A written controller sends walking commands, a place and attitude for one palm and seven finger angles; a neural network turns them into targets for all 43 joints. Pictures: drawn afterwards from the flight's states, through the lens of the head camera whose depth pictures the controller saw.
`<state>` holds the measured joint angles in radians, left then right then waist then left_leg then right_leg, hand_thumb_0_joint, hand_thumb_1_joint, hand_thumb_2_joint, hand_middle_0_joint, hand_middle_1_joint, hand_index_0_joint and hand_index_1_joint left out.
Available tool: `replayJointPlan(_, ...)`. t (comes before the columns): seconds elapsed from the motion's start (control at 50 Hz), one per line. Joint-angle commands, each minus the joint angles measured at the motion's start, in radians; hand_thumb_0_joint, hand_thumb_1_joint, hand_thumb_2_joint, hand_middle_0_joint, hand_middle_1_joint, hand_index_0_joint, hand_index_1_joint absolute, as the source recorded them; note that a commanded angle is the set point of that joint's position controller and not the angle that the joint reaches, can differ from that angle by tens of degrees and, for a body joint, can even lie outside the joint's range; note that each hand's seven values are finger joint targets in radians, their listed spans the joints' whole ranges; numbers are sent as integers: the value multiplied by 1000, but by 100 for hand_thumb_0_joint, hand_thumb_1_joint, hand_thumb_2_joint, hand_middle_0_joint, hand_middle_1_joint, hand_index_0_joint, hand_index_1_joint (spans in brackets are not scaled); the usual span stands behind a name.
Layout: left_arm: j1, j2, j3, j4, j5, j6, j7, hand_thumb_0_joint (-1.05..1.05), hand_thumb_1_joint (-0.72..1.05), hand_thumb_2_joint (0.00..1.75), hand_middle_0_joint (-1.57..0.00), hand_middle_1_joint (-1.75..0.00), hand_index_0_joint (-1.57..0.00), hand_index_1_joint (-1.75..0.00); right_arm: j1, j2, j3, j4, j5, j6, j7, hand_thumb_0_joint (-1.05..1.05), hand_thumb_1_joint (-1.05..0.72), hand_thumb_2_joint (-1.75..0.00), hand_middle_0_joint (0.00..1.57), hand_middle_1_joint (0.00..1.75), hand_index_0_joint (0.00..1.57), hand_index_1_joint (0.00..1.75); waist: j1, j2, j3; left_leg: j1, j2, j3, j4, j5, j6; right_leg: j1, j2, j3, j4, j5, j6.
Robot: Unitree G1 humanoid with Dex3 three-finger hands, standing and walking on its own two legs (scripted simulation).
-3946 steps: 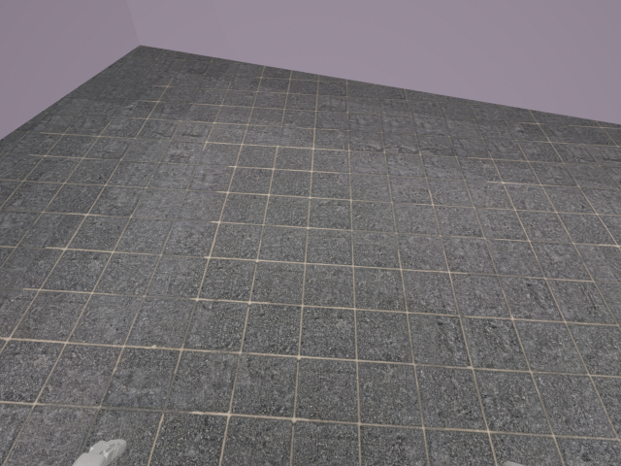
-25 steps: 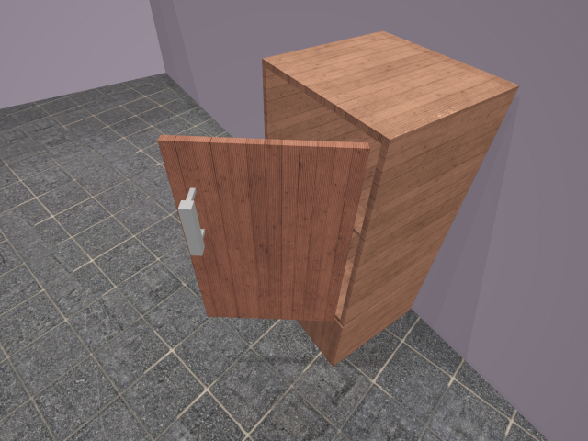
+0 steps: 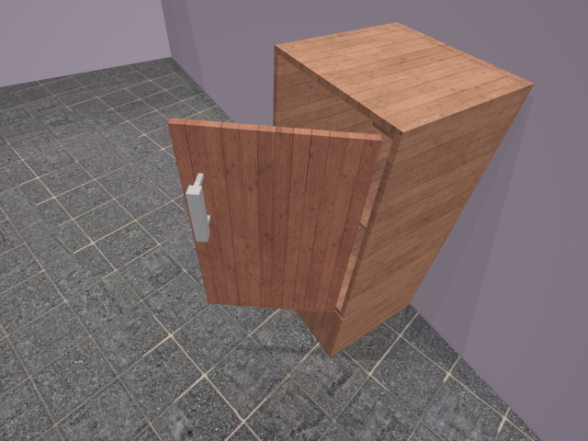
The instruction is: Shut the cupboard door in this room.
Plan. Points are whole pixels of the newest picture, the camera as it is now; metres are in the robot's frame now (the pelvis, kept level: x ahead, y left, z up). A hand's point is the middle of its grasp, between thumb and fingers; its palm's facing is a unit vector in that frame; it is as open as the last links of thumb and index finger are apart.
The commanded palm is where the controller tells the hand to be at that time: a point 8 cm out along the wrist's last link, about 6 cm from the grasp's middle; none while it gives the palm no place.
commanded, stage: shuffle to correct the standing spot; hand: left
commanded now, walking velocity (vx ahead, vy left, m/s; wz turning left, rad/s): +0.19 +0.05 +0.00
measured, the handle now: (201, 207) +0.53 +0.22 -0.03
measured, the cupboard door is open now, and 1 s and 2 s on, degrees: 53 53 53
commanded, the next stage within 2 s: come to a stop and stand still in 0.26 s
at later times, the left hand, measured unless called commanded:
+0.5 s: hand out of the picture +0.13 +0.18 -0.17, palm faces +0.07 -0.98 -0.20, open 7.2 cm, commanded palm none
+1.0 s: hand out of the picture +0.08 +0.19 -0.17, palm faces +0.04 -0.98 -0.17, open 7.3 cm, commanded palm none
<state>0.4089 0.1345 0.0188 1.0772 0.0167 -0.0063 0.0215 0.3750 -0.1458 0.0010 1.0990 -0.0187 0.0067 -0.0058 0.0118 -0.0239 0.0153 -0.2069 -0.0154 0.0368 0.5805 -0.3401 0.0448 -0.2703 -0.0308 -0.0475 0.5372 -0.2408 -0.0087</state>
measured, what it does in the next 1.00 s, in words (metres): steps on the spot: right foot, then left foot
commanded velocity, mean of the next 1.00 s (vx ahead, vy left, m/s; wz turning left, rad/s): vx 0.01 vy -0.01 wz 0.00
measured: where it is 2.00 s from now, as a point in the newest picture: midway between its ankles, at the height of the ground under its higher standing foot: outside the picture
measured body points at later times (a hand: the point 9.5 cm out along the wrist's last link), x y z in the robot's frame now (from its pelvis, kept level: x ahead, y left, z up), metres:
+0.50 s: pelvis +0.08 +0.01 +0.00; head +0.09 +0.01 +0.45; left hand +0.12 +0.24 -0.15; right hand +0.05 -0.20 -0.16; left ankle +0.07 +0.10 -0.68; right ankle +0.11 -0.10 -0.73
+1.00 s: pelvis +0.09 +0.02 +0.00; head +0.11 +0.03 +0.45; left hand +0.08 +0.24 -0.16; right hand +0.17 -0.21 -0.15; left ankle +0.16 +0.14 -0.73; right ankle +0.11 -0.10 -0.73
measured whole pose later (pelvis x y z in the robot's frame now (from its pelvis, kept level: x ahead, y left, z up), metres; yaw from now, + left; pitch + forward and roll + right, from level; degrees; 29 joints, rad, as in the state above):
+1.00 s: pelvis +0.09 +0.02 +0.00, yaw -1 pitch -1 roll -1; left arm 0.34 0.15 0.02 1.02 0.02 0.02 0.02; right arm 0.15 -0.15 -0.03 1.00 -0.01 0.02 -0.02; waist 0.02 -0.01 0.06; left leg -0.32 0.05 0.07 0.53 -0.18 0.00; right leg -0.25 -0.02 -0.06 0.53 -0.26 0.00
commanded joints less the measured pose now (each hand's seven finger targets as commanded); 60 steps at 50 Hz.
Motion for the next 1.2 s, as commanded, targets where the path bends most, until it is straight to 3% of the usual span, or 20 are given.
replayJointPlan(0.0,-15,110,27,-65,5,-8,6,0,90,90,-20,-30,-20,-30,118,-61,-14,-24,-3,-31,-8,0,-90,-90,20,30,20,30,-42,44,123,-22,50,-74,-189,-173,15,-146,-92,145,-134,-397,-87)
replayJointPlan(0.04,-68,57,14,-94,14,-6,0,0,90,90,-20,-30,-20,-30,174,-129,-31,-13,-5,-35,-17,0,-90,-90,20,30,20,30,-72,262,196,-27,234,-348,-403,-378,93,-249,33,-36,156,-239,-37)
replayJointPlan(0.06,-106,47,10,-111,23,-14,-3,0,90,90,-20,-30,-20,-30,189,-136,-35,-11,-4,-43,-23,0,-90,-90,20,30,20,30,-76,270,228,30,294,-430,-439,-281,148,-337,26,-34,264,-231,-36)
replayJointPlan(0.1,-129,35,12,-118,18,-28,-11,0,90,90,-20,-30,-20,-30,178,-115,-25,-10,-4,-59,-26,0,-90,-90,20,30,20,30,-65,158,205,92,309,-395,-392,33,193,-381,-20,4,365,-226,-42)
replayJointPlan(0.16,-145,7,9,-118,6,-36,-22,0,90,90,-20,-30,-20,-30,156,-100,-14,-14,-7,-74,-31,0,-90,-90,20,30,20,30,-47,115,148,106,259,-238,-324,398,177,-266,-20,-37,262,-188,-35)
replayJointPlan(0.28,-54,24,23,-86,3,-39,-16,0,90,90,-20,-30,-20,-30,131,-97,-17,-3,4,-70,-35,0,-90,-90,20,30,20,30,18,101,51,4,178,-98,-160,469,105,106,28,-73,-29,27,-46)
replayJointPlan(0.3,27,69,36,-64,4,-48,-11,0,90,90,-20,-30,-20,-30,121,-80,-14,-9,11,-73,-31,0,-90,-90,20,30,20,30,59,21,16,-121,140,-65,-29,400,76,292,-34,25,-55,68,-73)
replayJointPlan(0.32,132,143,53,-35,6,-58,-2,0,90,90,-20,-30,-20,-30,113,-48,-11,-36,18,-77,-23,0,-90,-90,20,30,20,30,90,-162,-39,-340,33,29,180,119,28,487,-246,313,-103,133,-165)
replayJointPlan(0.34,199,206,65,-19,0,-55,3,0,90,90,-20,-30,-20,-30,69,-54,-22,-68,12,-70,-18,0,-90,-90,20,30,20,30,107,-235,-53,-453,-15,67,458,-303,3,485,-438,523,-250,152,-283)
replayJointPlan(0.36,174,193,70,-30,-5,-49,15,0,90,90,-20,-30,-20,-30,35,-75,-34,-82,3,-61,-17,0,-90,-90,20,30,20,30,95,-104,-10,-492,31,-18,582,-266,1,432,-449,516,-270,145,-331)
replayJointPlan(0.44,-121,96,33,-112,11,-35,24,0,90,90,-20,-30,-20,-30,61,-1,-26,-50,4,-14,0,0,-90,-90,20,30,20,30,-47,-140,96,-204,104,-33,394,-104,-36,-68,-272,136,-308,135,-189)
replayJointPlan(0.5,-149,120,37,-117,8,-22,18,0,90,90,-20,-30,-20,-30,103,49,-12,-24,8,-14,-4,0,-90,-90,20,30,20,30,-65,-60,79,39,47,55,65,146,-69,-195,-178,24,-205,89,-123)
replayJointPlan(0.54,-116,112,31,-108,-3,-3,10,0,90,90,-20,-30,-20,-30,96,6,-16,-24,10,-21,-8,0,-90,-90,20,30,20,30,-43,50,92,64,58,23,-105,219,-75,-170,-116,33,-101,-39,-75)
replayJointPlan(0.58,-39,69,31,-108,-8,15,10,0,90,90,-20,-30,-20,-30,38,-92,-32,-71,2,-34,-19,0,-90,-90,20,30,20,30,2,267,58,-83,254,-202,-267,307,15,-45,-34,-6,5,-142,-8)
replayJointPlan(0.62,-36,54,25,-104,-3,15,11,0,90,90,-20,-30,-20,-30,-66,-122,-39,-106,-3,-27,-26,0,-90,-90,20,30,20,30,24,146,100,-230,265,-240,-311,191,57,63,-9,-9,29,-92,-2)
replayJointPlan(0.68,-5,59,18,-82,-2,16,8,0,90,90,-20,-30,-20,-30,-107,-115,-38,-113,5,-32,-35,0,-90,-90,20,30,20,30,26,175,18,-100,236,-186,-266,374,60,67,-26,12,23,-23,0)
replayJointPlan(0.76,-6,82,18,-92,5,16,7,0,90,90,-20,-30,-20,-30,-116,-134,-57,-130,8,-18,-38,0,-90,-90,20,30,20,30,3,79,-59,-3,214,-129,-187,421,50,46,-34,30,-18,81,3)
replayJointPlan(0.88,-11,94,18,-106,11,15,3,0,90,90,-20,-30,-20,-30,-161,-114,-57,-144,5,0,-23,0,-90,-90,20,30,20,30,-5,33,-21,-73,137,-72,-168,45,-3,6,-62,93,-111,13,-17)
replayJointPlan(0.96,-54,117,12,-108,7,5,5,0,90,90,-20,-30,-20,-30,-134,-65,-43,-123,4,11,-13,0,-90,-90,20,30,20,30,-30,-77,23,-4,80,-16,-103,22,-34,-128,-119,154,-245,-228,-43)
replayJointPlan(1.18,-23,100,-4,-56,0,-11,7,0,90,90,-20,-30,-20,-30,-101,-71,-18,-54,4,-15,-11,0,-90,-90,20,30,20,30,0,46,72,-61,108,-61,-239,75,-37,-2,-75,92,-213,-71,-16)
